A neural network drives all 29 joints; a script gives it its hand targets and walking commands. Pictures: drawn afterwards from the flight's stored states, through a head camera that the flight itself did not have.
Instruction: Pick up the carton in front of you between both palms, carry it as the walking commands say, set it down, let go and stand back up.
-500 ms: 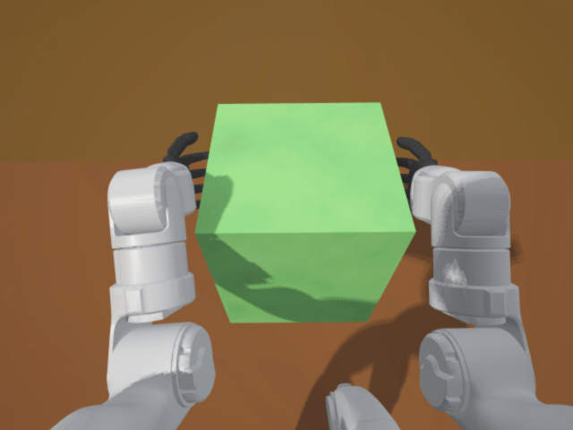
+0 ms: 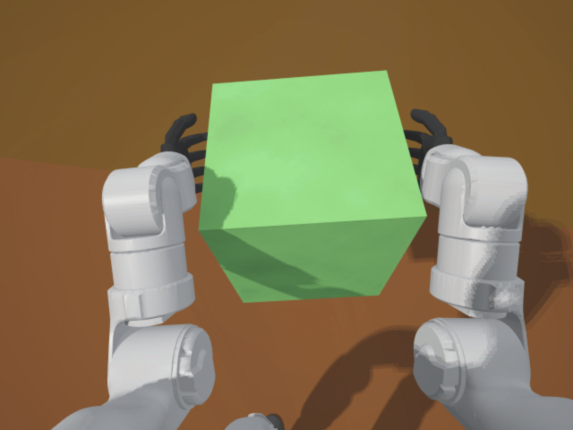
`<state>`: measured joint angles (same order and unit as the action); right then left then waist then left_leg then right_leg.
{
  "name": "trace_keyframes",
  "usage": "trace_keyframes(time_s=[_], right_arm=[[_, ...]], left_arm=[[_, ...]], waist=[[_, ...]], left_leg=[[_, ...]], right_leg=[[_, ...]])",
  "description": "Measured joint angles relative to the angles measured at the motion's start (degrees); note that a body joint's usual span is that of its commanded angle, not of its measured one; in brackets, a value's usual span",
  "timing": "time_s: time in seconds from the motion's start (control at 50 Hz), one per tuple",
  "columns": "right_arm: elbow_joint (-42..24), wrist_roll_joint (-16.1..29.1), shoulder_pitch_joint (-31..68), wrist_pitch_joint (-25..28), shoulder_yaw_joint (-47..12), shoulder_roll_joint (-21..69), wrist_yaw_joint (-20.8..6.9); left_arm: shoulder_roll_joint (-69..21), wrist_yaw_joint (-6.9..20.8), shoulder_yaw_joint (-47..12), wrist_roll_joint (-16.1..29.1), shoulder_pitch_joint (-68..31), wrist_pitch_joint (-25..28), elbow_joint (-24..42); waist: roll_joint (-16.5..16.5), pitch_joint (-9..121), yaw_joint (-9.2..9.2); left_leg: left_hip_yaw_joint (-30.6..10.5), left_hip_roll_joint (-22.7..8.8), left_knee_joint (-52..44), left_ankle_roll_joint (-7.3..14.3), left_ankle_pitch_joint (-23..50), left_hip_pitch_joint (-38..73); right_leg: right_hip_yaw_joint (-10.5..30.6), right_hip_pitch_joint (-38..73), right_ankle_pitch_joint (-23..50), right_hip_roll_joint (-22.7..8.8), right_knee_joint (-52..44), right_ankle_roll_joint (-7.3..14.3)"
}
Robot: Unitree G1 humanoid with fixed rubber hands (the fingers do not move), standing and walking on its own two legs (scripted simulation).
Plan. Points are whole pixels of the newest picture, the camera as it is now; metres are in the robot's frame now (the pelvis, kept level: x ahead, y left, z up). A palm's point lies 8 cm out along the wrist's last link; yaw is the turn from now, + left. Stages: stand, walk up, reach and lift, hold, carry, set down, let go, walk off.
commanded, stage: carry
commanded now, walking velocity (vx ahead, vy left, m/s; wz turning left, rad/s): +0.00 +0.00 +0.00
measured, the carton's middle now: (305, 202) +0.40 +0.02 +0.09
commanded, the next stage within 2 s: none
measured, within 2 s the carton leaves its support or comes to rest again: neither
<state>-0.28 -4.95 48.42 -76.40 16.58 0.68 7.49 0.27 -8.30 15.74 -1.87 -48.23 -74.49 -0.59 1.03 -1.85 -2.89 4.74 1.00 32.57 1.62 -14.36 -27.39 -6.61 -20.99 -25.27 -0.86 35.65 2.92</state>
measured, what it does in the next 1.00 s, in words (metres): shifts its weight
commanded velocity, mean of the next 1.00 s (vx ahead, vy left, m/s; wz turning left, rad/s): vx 0.00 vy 0.00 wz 0.00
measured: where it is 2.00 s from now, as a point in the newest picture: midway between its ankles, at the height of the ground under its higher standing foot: outside the picture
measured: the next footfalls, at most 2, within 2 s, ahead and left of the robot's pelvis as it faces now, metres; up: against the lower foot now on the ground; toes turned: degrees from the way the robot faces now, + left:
none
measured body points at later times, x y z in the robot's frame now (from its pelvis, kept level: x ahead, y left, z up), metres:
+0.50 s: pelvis +0.08 +0.00 +0.00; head +0.06 +0.00 +0.45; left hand +0.45 +0.13 +0.12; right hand +0.42 -0.17 +0.12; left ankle +0.08 +0.09 -0.72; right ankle +0.00 -0.09 -0.73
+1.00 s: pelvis +0.06 +0.00 +0.01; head +0.03 +0.00 +0.46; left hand +0.42 +0.14 +0.14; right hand +0.40 -0.17 +0.13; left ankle +0.08 +0.09 -0.72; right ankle +0.00 -0.09 -0.73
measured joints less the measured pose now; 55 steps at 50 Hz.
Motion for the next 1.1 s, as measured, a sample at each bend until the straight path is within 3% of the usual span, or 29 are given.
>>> trace_keyframes(time_s=[0.08, 0.26, 0.4, 0.64, 1.1], right_arm=[[3.6, -0.7, -0.7, -0.1, -0.8, 0.4, 0.0], [10.8, 0.9, -1.4, -0.2, -2.2, -1.6, -0.1], [17.7, 0.5, -5.5, 2.7, -3.5, -0.9, -0.3], [13.5, 1.8, -9.9, 5.4, -6.6, -1.2, -0.2], [15.9, 1.4, -10.1, 5.6, -6.3, -1.1, -0.3]], left_arm=[[1.1, 0.6, 0.1, -0.2, -0.3, -0.8, -4.2], [1.1, 1.3, -0.5, -2.0, -1.1, -0.9, -12.2], [-0.2, 2.4, -0.4, -4.0, 4.1, 1.7, -17.4], [-0.1, 2.0, -3.7, -2.2, 9.9, 4.0, -11.5], [0.1, 2.1, -4.2, -2.1, 9.9, 4.7, -14.7]], waist=[[1.0, 2.8, 1.45], [-0.6, 6.8, 3.65], [-0.7, 9.0, 4.39], [-0.3, 6.3, 3.91], [-0.5, 7.5, 3.41]], left_leg=[[0.8, 0.5, 1.9, 0.7, -5.5, 2.2], [1.6, 0.0, 3.5, 0.6, -10.0, 5.5], [1.9, -0.3, 4.1, 0.1, -11.9, 7.8], [2.0, -0.4, 2.8, -0.1, -11.1, 9.7], [1.9, -0.7, 0.2, -0.2, -8.0, 10.5]], right_leg=[[2.1, 3.3, -1.2, -0.2, -1.2, -1.4], [2.9, 7.5, -3.8, 0.1, -2.2, -1.7], [2.7, 10.4, -5.2, 0.2, -3.3, -1.6], [2.5, 12.4, -4.7, 0.2, -4.9, -1.3], [2.1, 13.0, -1.9, 0.5, -7.1, -1.1]])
